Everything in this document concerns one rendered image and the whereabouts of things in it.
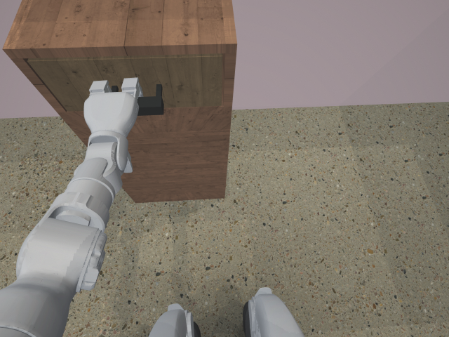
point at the robot right thigh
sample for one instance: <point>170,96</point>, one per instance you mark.
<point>270,317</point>

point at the right robot shin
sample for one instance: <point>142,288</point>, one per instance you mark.
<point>263,290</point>

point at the drawer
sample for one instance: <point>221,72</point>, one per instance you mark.
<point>190,80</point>

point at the robot left upper arm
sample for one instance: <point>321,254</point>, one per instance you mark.
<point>62,259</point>

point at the cabinet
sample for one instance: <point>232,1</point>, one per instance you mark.
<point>180,155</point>

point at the robot left hand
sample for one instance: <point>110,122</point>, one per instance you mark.
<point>105,110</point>

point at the handle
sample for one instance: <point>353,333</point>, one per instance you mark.
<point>152,105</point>

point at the robot left forearm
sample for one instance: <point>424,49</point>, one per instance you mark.
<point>91,191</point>

